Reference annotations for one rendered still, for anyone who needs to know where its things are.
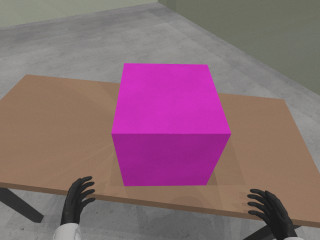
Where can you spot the right robot hand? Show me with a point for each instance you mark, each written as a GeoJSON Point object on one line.
{"type": "Point", "coordinates": [275, 215]}

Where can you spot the carton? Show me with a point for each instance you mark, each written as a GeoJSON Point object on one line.
{"type": "Point", "coordinates": [169, 127]}

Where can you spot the left robot hand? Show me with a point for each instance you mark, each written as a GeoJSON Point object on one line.
{"type": "Point", "coordinates": [74, 205]}

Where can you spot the table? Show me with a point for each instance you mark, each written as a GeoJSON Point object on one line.
{"type": "Point", "coordinates": [55, 130]}

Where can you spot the left robot forearm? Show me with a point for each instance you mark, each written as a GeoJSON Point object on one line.
{"type": "Point", "coordinates": [68, 231]}

